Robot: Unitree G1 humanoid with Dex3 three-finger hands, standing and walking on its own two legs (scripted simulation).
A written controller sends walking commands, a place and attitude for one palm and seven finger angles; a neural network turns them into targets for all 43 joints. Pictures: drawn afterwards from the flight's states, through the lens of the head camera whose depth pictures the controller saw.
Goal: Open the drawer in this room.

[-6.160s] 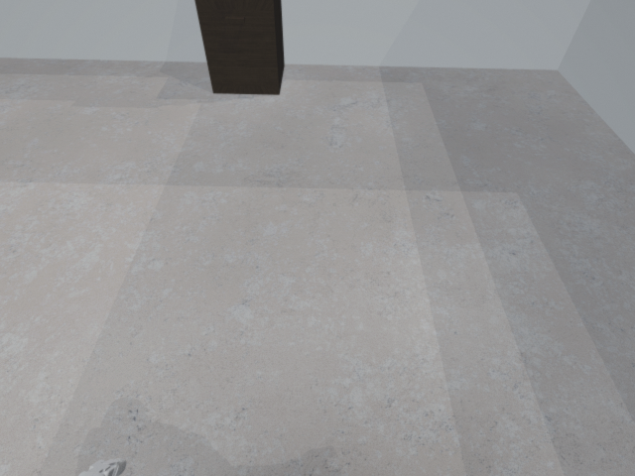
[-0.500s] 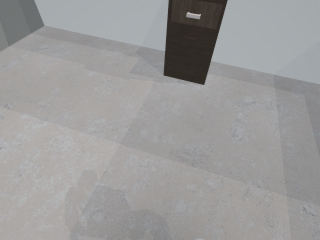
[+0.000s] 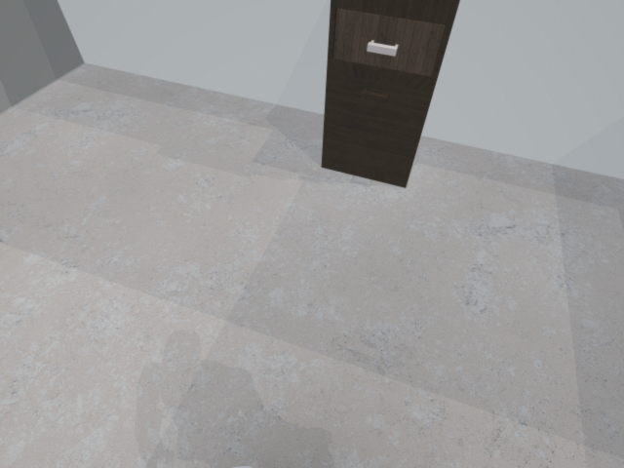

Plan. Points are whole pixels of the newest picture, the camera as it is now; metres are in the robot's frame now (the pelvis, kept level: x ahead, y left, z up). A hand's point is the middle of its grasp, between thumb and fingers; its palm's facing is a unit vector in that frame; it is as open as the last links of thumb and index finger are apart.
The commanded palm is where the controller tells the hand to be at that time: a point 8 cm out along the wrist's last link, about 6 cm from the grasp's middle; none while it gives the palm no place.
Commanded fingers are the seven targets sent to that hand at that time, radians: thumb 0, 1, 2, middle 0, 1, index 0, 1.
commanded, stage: turn or walk to find it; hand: left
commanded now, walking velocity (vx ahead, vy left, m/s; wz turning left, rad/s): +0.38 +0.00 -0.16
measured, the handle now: (383, 46) +1.50 -0.17 -0.12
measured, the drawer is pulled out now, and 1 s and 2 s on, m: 0.00 0.00 0.00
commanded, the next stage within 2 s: stand and wait in 0.44 s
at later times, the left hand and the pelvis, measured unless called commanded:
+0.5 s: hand (232, 356) +0.32 +0.16 -0.17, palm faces -0.07 -0.97 -0.22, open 7.4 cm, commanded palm none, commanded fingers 0.00 0.90 0.90 -0.20 -0.30 -0.20 -0.30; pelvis +0.20 -0.01 -0.02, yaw -3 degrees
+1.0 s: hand (235, 357) +0.32 +0.16 -0.18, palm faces +0.01 -0.99 -0.14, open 7.4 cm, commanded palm none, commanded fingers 0.00 0.90 0.90 -0.20 -0.30 -0.20 -0.30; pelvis +0.33 +0.00 +0.00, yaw -3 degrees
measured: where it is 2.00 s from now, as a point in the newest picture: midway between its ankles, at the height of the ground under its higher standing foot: (315, 446)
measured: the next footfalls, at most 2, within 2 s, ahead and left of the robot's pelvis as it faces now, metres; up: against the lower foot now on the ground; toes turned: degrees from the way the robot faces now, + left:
left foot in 0.06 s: +0.11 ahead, +0.13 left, +0.00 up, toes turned +10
right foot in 0.48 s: +0.31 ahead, -0.12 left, +0.00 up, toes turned -12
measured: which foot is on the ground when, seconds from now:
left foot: up 0.00-0.04, down 0.06-0.50, up 0.52-0.82, down 0.84-1.00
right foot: down 0.00-0.06, up 0.08-0.46, down 0.48-1.00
